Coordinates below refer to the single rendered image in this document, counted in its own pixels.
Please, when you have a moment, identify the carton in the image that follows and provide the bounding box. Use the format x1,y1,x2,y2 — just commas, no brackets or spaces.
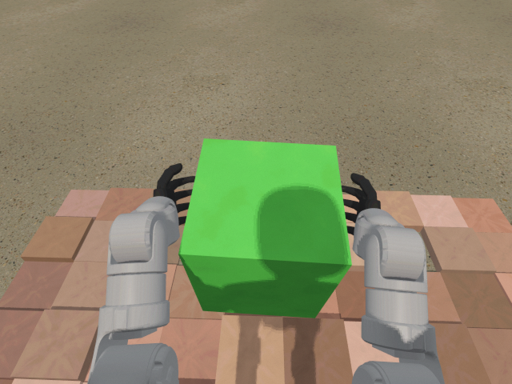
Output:
178,138,352,318

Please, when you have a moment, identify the right robot upper arm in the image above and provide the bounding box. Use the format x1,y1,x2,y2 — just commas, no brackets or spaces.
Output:
352,361,440,384

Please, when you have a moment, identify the right robot forearm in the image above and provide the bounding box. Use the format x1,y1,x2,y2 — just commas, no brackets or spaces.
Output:
353,208,445,384

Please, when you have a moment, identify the left robot upper arm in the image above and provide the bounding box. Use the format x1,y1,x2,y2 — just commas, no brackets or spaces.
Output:
90,343,179,384

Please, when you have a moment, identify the left robot forearm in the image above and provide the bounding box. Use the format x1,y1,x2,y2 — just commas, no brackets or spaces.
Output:
87,196,180,384

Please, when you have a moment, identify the robot left hand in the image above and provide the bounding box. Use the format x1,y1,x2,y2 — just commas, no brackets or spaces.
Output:
154,163,195,225

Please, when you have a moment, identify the robot right hand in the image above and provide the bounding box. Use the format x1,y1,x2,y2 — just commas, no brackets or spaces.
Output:
342,173,381,235

